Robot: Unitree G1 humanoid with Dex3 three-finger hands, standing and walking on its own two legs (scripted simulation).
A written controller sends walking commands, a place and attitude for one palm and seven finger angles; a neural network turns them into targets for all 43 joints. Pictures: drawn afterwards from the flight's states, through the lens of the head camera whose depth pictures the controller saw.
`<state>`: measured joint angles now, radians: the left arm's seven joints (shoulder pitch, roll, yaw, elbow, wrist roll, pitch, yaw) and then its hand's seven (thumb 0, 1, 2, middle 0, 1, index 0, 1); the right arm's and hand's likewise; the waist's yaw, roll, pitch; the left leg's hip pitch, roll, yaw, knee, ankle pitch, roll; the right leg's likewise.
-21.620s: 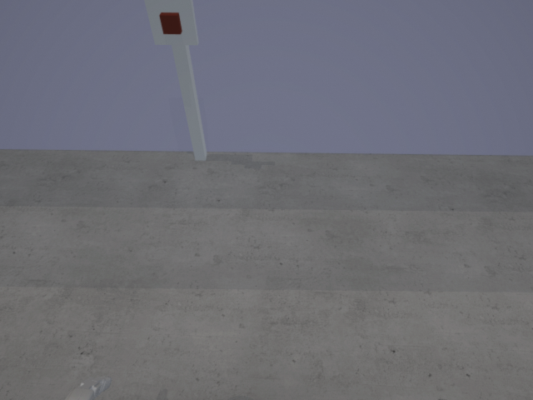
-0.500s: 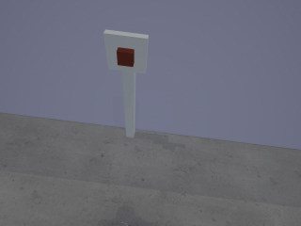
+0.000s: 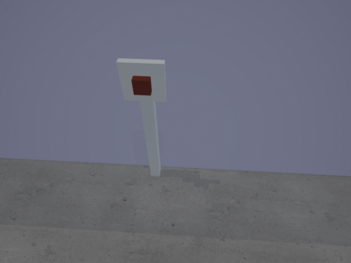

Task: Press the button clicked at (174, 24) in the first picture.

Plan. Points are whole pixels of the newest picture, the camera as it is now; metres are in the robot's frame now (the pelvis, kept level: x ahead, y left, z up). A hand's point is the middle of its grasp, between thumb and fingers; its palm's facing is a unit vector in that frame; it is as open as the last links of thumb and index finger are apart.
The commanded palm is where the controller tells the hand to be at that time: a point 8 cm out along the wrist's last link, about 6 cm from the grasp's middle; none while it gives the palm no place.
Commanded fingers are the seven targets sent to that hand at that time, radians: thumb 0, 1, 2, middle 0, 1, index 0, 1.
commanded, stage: let the arm hang, fingers relaxed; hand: left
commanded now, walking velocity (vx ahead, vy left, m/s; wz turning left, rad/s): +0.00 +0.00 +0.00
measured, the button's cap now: (142, 85) +0.75 +0.17 -0.02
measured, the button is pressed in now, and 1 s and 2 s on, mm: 0 0 0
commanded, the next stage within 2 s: stand and wait in 0.18 s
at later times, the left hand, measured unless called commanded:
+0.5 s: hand out of the picture -0.03 +0.14 -0.17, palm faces +0.05 -0.98 -0.19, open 7.4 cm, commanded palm none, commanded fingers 0.00 0.90 0.90 -0.20 -0.30 -0.20 -0.30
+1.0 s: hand out of the picture -0.02 +0.13 -0.18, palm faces +0.06 -0.98 -0.18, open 7.4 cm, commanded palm none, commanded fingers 0.00 0.90 0.90 -0.20 -0.30 -0.20 -0.30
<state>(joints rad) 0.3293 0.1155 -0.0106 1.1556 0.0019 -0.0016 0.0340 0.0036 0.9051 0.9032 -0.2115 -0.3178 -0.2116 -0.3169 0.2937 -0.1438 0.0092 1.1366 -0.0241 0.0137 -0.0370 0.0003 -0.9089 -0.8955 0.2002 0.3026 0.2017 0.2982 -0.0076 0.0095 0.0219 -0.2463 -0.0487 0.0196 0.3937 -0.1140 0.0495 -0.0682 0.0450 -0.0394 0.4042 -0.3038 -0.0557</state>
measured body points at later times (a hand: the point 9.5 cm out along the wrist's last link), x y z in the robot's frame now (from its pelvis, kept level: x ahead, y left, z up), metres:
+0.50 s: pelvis +0.01 -0.02 +0.00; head +0.02 -0.03 +0.45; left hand -0.03 +0.20 -0.16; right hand -0.02 -0.22 -0.17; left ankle +0.06 +0.09 -0.74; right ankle -0.05 -0.08 -0.74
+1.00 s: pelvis +0.02 -0.03 +0.00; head +0.03 -0.04 +0.45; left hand -0.02 +0.18 -0.16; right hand +0.01 -0.25 -0.17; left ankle +0.06 +0.09 -0.74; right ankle -0.05 -0.08 -0.74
